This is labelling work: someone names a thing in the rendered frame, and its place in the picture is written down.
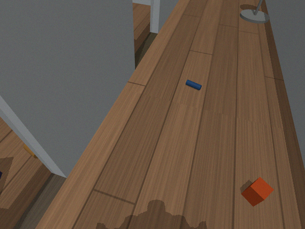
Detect coat stand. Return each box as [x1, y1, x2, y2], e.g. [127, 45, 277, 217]
[240, 0, 270, 23]

